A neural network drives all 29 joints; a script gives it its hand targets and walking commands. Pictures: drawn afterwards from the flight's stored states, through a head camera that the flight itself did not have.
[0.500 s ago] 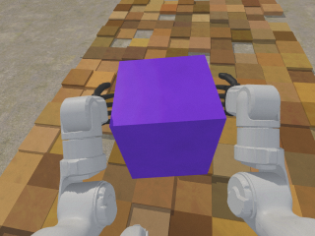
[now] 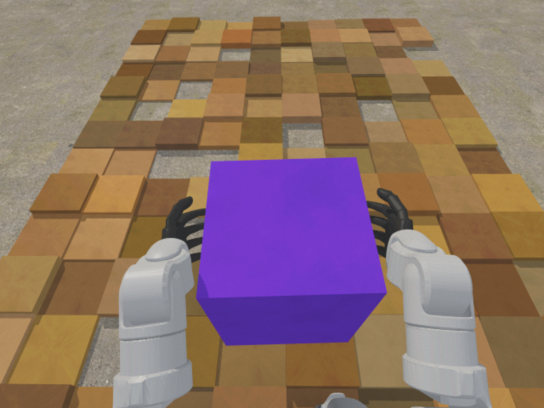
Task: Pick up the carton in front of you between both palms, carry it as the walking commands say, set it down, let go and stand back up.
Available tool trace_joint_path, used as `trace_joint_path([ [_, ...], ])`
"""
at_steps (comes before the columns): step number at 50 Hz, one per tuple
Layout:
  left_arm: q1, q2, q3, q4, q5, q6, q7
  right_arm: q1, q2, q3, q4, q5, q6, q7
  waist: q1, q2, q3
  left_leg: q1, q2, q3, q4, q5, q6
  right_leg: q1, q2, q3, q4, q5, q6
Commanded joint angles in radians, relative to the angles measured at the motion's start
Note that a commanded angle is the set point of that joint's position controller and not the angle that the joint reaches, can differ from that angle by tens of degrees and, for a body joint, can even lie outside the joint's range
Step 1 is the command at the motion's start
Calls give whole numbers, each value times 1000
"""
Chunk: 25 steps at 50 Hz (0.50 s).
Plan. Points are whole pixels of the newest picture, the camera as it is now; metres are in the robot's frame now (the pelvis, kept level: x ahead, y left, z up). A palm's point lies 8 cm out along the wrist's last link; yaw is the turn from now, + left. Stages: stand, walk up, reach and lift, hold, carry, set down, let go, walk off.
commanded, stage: carry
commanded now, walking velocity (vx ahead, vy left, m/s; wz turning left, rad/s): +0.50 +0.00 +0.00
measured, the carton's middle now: (285, 259) +0.34 -0.02 +0.01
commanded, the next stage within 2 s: none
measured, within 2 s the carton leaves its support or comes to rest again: neither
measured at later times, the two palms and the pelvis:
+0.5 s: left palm (176, 78) +0.69 +0.16 +0.13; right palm (327, 64) +0.70 -0.14 +0.13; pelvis +0.32 +0.00 -0.04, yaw +1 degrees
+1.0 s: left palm (190, 33) +0.99 +0.17 +0.08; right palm (303, 22) +1.00 -0.13 +0.09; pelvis +0.63 +0.01 -0.02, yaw +3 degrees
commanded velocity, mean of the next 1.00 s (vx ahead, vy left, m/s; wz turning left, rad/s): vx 0.50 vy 0.00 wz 0.00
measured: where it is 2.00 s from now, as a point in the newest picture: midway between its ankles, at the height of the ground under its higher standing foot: (255, 176)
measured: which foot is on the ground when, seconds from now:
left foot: down 0.00-0.14, up 0.16-0.48, down 0.50-1.00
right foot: up 0.00-0.04, down 0.06-0.48, up 0.50-0.94, down 0.96-1.00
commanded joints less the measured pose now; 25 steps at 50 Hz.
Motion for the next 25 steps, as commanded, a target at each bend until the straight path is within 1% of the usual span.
trace_joint_path([
  [1, -704, -833, -732, -25, -389, -19, -187, -704, 880, 769, -11, 456, 6, 271, 30, 184, -389, 154, 198, -125, -53, 318, 116, 191, 34, -81, -97, 150, -10],
  [2, -739, -813, -718, -15, -396, -11, -185, -739, 861, 750, 3, 455, 16, 265, 44, 173, -373, 137, 200, -118, -25, 295, 110, 212, 32, -90, -106, 159, -20],
  [3, -775, -794, -702, -1, -405, 1, -184, -777, 845, 731, 20, 455, 29, 256, 70, 150, -362, 105, 197, -100, 33, 292, 100, 269, 36, -114, -125, 161, -29],
  [4, -824, -780, -686, 20, -414, 15, -183, -808, 835, 711, 41, 456, 46, 247, 90, 73, -370, 73, 154, -45, 161, 361, 77, 371, 75, -166, -168, 125, -40],
  [5, -832, -762, -661, 69, -421, 31, -180, -838, 820, 687, 64, 457, 66, 237, 122, -40, -415, -7, 102, 10, 388, 433, 36, 576, 74, -161, -200, 108, -62],
  [6, -804, -749, -629, 118, -427, 48, -180, -881, 783, 647, 83, 446, 81, 227, 190, -96, -397, -171, 74, -11, 619, 261, 11, 683, -41, 12, -259, 50, -73],
  [7, -813, -711, -593, 161, -432, 69, -174, -853, 792, 609, 152, 429, 103, 217, 141, -243, -368, -420, -3, -56, 828, -119, -4, 783, -244, 359, -254, 411, -122],
  [8, -880, -708, -581, 166, -446, 83, -174, -860, 773, 568, 194, 417, 122, 207, 134, -269, -387, -577, -24, -104, 933, -177, -2, 843, -327, 533, -265, 670, -233],
  [9, -976, -724, -570, 143, -471, 96, -174, -927, 782, 544, 202, 417, 138, 200, 158, -236, -391, -651, 8, -125, 1037, -188, 7, 871, -337, 518, -205, 789, -292],
  [10, -1046, -754, -568, 107, -500, 103, -178, -959, 814, 522, 197, 423, 151, 193, 169, -196, -422, -706, 34, -158, 1089, -166, 6, 827, -353, 550, -238, 464, -333],
  [11, -1124, -809, -574, 76, -538, 115, -183, -1018, 829, 507, 180, 423, 158, 185, 145, -77, -396, -710, 58, -181, 1067, -132, 5, 748, -301, 492, -267, 286, -291],
  [12, -1202, -848, -579, 49, -570, 124, -187, -1058, 840, 488, 173, 414, 166, 177, 129, -57, -378, -695, 57, -168, 1004, -121, 3, 693, -273, 429, -286, 245, -256],
  [13, -1250, -889, -579, 42, -596, 136, -190, -1069, 851, 474, 176, 406, 174, 169, 120, -57, -360, -671, 58, -156, 928, -96, 3, 657, -253, 362, -304, 244, -229],
  [14, -1273, -911, -570, 47, -610, 145, -194, -1080, 860, 463, 175, 397, 181, 161, 127, -67, -353, -651, 52, -133, 853, -59, 2, 636, -236, 319, -319, 254, -219],
  [16, -1277, -932, -543, 79, -612, 159, -197, -1088, 871, 445, 195, 379, 192, 151, 135, -99, -343, -596, 29, -84, 667, 13, 0, 619, -190, 214, -325, 397, -199],
  [17, -1267, -940, -529, 103, -605, 165, -198, -1083, 877, 436, 211, 368, 196, 147, 135, -124, -350, -545, 16, -62, 578, 87, 6, 617, -165, 155, -303, 512, -185],
  [18, -1249, -944, -516, 131, -596, 169, -200, -1072, 879, 427, 230, 358, 200, 146, 132, -154, -361, -491, -12, -30, 491, 121, 12, 618, -151, 110, -274, 627, -170],
  [19, -1235, -949, -503, 156, -586, 172, -202, -1063, 883, 420, 249, 350, 202, 146, 134, -168, -363, -479, -26, -21, 398, 219, 19, 657, -128, 79, -247, 723, -154],
  [20, -1219, -949, -494, 182, -574, 172, -203, -1059, 888, 417, 263, 347, 204, 149, 126, -172, -380, -405, -61, 21, 301, 257, 29, 659, -112, 40, -214, 839, -133],
  [21, -1207, -953, -485, 198, -563, 171, -203, -1065, 893, 415, 272, 346, 205, 153, 118, -171, -393, -329, -79, 34, 190, 344, 37, 672, -99, 16, -186, 903, -110],
  [22, -1204, -957, -481, 208, -551, 169, -202, -1072, 903, 417, 279, 354, 205, 160, 87, -187, -422, -213, -99, 51, 131, 389, 41, 665, -110, 9, -123, 958, -91],
  [23, -1209, -967, -482, 214, -540, 167, -200, -1077, 919, 420, 281, 364, 203, 167, 14, -178, -485, -10, -98, 68, 60, 475, 42, 620, -110, -38, 20, 967, -62],
  [24, -1213, -971, -485, 214, -524, 163, -198, -1096, 929, 426, 270, 381, 200, 177, -36, -101, -542, 205, -62, 36, 26, 500, 35, 505, -85, -60, 191, 785, -35],
  [25, -1221, -972, -487, 223, -506, 161, -196, -1118, 947, 430, 275, 404, 199, 190, -23, 30, -556, 404, 97, -163, 119, 616, 37, 279, -21, -21, 328, 162, -27],
])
